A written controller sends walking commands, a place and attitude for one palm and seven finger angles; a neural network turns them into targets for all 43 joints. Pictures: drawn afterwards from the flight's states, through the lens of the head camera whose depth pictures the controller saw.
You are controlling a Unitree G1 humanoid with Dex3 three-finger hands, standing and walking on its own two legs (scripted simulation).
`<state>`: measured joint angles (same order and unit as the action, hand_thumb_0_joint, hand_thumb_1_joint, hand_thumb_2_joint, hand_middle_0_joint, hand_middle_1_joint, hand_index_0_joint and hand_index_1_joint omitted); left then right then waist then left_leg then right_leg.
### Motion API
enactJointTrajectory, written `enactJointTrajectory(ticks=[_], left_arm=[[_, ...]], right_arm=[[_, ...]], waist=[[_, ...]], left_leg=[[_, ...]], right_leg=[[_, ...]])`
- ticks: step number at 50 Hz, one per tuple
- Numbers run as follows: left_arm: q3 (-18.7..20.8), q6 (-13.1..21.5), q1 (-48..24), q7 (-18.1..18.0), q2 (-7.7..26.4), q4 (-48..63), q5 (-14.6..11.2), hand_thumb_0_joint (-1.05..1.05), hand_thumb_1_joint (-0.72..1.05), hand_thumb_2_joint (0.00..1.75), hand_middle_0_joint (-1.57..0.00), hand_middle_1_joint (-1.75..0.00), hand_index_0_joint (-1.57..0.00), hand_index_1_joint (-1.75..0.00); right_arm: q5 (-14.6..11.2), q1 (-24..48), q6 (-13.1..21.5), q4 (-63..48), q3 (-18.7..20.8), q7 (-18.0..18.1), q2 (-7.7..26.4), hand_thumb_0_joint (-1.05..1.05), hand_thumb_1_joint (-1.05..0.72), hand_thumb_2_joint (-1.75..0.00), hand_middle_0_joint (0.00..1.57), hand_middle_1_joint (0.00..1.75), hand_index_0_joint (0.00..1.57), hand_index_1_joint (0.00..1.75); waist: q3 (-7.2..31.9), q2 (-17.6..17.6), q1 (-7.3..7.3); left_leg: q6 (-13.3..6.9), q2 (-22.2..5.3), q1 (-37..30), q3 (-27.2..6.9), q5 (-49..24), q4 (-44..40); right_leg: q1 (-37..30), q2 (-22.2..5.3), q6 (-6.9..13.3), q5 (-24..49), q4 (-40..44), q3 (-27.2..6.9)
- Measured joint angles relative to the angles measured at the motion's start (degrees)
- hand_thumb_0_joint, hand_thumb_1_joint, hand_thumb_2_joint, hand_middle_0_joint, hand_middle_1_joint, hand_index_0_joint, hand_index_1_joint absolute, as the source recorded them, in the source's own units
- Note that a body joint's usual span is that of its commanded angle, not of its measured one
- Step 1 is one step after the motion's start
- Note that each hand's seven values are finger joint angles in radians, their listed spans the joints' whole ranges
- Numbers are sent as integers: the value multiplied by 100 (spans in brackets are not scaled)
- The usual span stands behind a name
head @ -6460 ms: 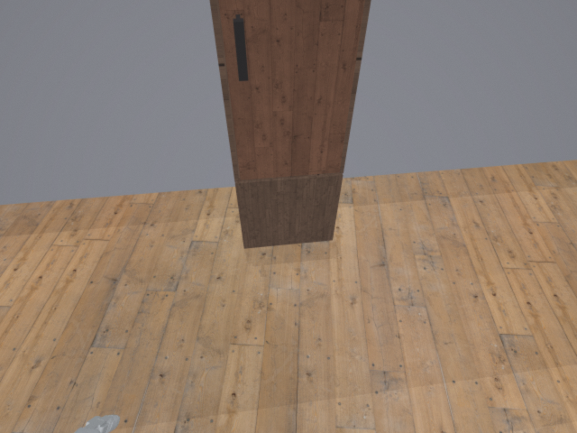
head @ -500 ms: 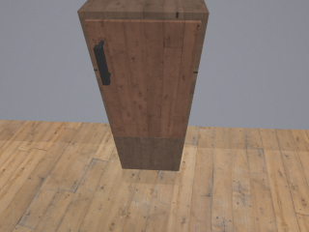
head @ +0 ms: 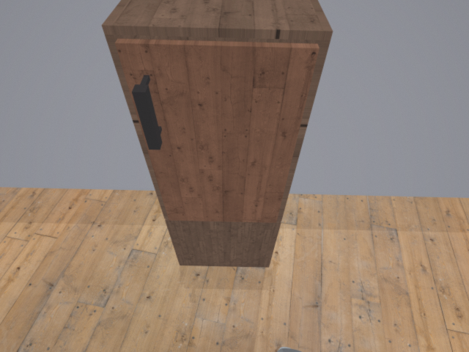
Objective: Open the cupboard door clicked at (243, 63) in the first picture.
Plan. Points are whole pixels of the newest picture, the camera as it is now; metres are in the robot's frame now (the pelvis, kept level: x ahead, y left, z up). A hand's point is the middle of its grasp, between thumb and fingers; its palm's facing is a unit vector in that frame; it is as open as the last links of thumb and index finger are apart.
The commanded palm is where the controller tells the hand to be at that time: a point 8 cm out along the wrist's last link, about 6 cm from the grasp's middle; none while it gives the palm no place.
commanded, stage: come to a stop and stand still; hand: left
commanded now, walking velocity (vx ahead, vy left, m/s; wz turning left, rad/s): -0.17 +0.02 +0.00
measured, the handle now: (150, 113) +0.53 +0.20 +0.11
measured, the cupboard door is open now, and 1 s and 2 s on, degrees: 0 0 0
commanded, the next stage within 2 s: look again from close up in 0.74 s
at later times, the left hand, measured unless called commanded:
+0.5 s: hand out of the picture +0.05 +0.16 -0.17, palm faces +0.07 -0.98 -0.21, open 7.2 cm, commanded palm none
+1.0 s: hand out of the picture +0.00 +0.19 -0.17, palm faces +0.04 -0.97 -0.23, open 7.4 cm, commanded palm none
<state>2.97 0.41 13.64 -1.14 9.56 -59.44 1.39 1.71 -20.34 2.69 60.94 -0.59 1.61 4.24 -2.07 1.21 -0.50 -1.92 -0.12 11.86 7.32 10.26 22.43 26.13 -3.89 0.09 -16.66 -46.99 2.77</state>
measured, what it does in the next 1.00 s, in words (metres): steps on the spot: right foot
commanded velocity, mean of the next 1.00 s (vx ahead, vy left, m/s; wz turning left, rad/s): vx -0.02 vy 0.03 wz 0.00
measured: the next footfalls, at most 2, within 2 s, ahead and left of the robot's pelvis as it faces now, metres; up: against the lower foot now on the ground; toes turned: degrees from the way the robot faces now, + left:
right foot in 0.08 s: +0.10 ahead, -0.13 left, +0.00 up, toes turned -3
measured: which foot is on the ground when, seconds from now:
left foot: down 0.00-1.00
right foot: up 0.00-0.06, down 0.08-1.00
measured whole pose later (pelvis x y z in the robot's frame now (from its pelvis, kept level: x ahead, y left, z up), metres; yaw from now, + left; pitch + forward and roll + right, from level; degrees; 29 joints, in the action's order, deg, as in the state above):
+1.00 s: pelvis +0.00 +0.01 -0.01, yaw +0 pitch -1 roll +1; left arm 0.3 0.7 18.9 -1.5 8.0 -61.8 1.3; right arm 1.1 -21.0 0.3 59.4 -0.3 0.8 8.0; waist 0.9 -2.1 0.0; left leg -2.3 1.3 11.7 5.1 16.2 29.0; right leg 17.6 -3.8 -0.6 -11.4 -30.3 2.3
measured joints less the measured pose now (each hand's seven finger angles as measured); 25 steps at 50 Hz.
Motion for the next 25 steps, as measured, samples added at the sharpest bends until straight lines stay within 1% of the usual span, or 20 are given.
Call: enactJointTrajectory(ticks=[2,3,4,5,6,8,10,12,14,16,17,21,25], left_arm=[[-25,-3,-123,-27,-21,36,-18,1,94,90,-19,-30,-20,-30],[-35,9,-160,-37,-22,58,-19,1,94,90,-19,-30,-20,-30],[-44,34,-178,-47,-13,81,-17,1,94,90,-19,-30,-20,-30],[-49,54,-220,-71,-55,67,-12,1,94,90,-19,-30,-20,-30],[-69,58,-251,-84,-93,65,-14,1,94,90,-19,-30,-20,-30],[-110,48,-284,-87,-131,90,-16,0,95,90,-19,-30,-20,-30],[-113,27,-320,-101,-140,130,-10,0,95,90,-20,-30,-20,-30],[-96,0,-363,-110,-135,181,-2,0,94,90,-20,-30,-20,-30],[-83,-22,-392,-106,-126,223,-1,0,94,90,-20,-30,-20,-30],[-68,-49,-419,-95,-118,241,-20,0,93,90,-20,-30,-21,-30],[-40,-65,-435,-101,-98,242,-39,0,94,90,-20,-30,-21,-30],[-33,-129,-387,-71,-40,221,-34,-1,94,90,-20,-30,-21,-30],[-62,-114,-222,-46,-2,148,-20,-1,94,90,-20,-30,-21,-30]], right_arm=[[-1,44,-84,48,5,5,-33,1,-91,-90,21,30,20,30],[-15,55,-121,69,21,4,-42,1,-91,-90,21,30,20,30],[-34,65,-157,94,39,1,-46,1,-91,-90,21,30,20,30],[-63,129,-203,125,68,-9,-1,1,-91,-90,21,30,20,30],[-90,185,-247,125,104,-18,53,1,-91,-90,21,30,20,30],[-117,258,-318,95,175,-20,145,1,-91,-90,21,30,20,30],[-120,318,-378,76,218,-17,211,1,-91,-90,21,30,20,30],[-124,367,-407,67,240,-18,263,1,-91,-90,21,30,20,30],[-128,398,-405,55,256,-16,312,1,-91,-90,20,30,20,30],[-123,420,-372,46,265,-3,354,1,-91,-90,20,30,19,30],[-113,435,-357,49,264,6,357,0,-91,-90,20,30,19,30],[-77,411,-335,11,238,3,389,0,-91,-90,20,30,19,30],[-59,419,-355,-32,200,-18,392,0,-91,-90,20,30,19,30]], waist=[[-68,-54,-36],[-85,-58,-42],[-88,-34,-29],[-128,-121,-15],[-159,-215,-50],[-168,-315,-131],[-155,-307,-147],[-140,-243,-115],[-116,-166,-76],[-110,-83,-41],[-125,-12,-8],[-53,49,85],[16,-2,118]], left_leg=[[55,-21,48,-9,121,189],[91,-20,95,-1,211,334],[131,-7,159,29,319,509],[173,-81,209,38,423,672],[195,-125,248,-11,522,775],[219,-129,336,-147,852,963],[241,-121,419,-243,1159,1244],[259,-119,424,-316,1245,1381],[279,-125,292,-340,1087,1142],[284,-121,154,-357,581,790],[290,-104,124,-337,462,758],[279,-131,41,-313,439,616],[267,-146,18,-332,354,505]], right_leg=[[-331,19,-37,141,772,15],[-534,18,-51,352,1195,13],[-695,9,6,572,1510,-34],[-691,77,78,538,1496,-41],[-671,129,120,453,1422,-14],[-659,154,166,337,1359,60],[-668,156,199,327,1378,109],[-678,165,230,359,1412,141],[-668,178,235,382,1414,166],[-639,179,219,375,1354,184],[-654,165,209,382,1351,163],[-788,208,171,575,1638,149],[-871,233,176,712,1860,175]])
